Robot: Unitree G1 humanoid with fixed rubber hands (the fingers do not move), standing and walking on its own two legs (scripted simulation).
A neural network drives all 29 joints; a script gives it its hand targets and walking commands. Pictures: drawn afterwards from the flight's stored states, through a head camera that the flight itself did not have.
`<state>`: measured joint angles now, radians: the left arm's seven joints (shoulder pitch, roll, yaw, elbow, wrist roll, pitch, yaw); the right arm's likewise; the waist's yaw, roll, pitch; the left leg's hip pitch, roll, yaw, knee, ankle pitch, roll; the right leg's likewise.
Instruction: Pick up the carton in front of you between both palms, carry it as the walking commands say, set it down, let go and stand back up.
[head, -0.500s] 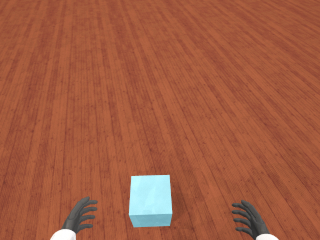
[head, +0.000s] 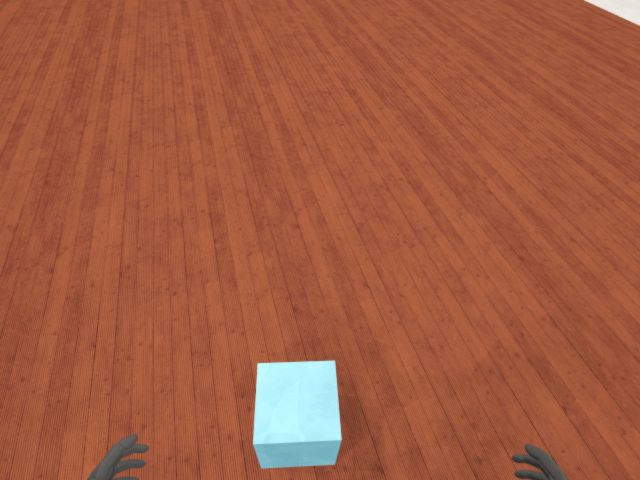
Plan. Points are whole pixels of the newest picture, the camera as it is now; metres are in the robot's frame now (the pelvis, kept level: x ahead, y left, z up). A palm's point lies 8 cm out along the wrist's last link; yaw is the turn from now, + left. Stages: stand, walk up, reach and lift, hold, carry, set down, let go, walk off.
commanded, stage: stand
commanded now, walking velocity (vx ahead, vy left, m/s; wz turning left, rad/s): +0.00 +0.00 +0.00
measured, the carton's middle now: (297, 415) +0.41 +0.06 -0.65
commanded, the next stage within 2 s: none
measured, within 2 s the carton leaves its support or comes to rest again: neither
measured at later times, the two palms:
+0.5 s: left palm out of the picture +0.09 +0.30 -0.10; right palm out of the picture +0.10 -0.30 -0.09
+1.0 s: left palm out of the picture +0.06 +0.30 -0.10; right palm out of the picture +0.07 -0.31 -0.10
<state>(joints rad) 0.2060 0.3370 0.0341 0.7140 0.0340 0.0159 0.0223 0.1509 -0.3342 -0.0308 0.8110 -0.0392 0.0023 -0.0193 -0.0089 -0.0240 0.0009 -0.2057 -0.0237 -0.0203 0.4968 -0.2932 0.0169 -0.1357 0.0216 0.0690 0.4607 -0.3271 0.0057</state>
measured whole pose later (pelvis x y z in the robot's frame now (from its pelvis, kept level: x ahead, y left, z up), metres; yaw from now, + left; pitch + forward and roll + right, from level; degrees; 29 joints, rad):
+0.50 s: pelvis -0.01 +0.00 +0.01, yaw +1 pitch -1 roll +0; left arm 0.20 0.35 0.02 0.88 0.03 0.00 0.02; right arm 0.13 -0.35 -0.02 0.97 -0.03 -0.01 -0.02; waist -0.01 -0.01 0.00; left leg -0.16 -0.03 -0.03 0.41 -0.24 0.02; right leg -0.08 0.01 0.06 0.38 -0.28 0.01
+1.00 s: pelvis -0.02 -0.01 +0.01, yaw +2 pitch -2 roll +0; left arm 0.16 0.37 0.01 0.97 0.02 -0.01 0.02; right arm 0.11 -0.38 0.00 1.06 -0.02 -0.01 -0.01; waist -0.01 0.00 0.02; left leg -0.14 -0.02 -0.05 0.38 -0.19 0.01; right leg -0.06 0.01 0.03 0.34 -0.24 0.00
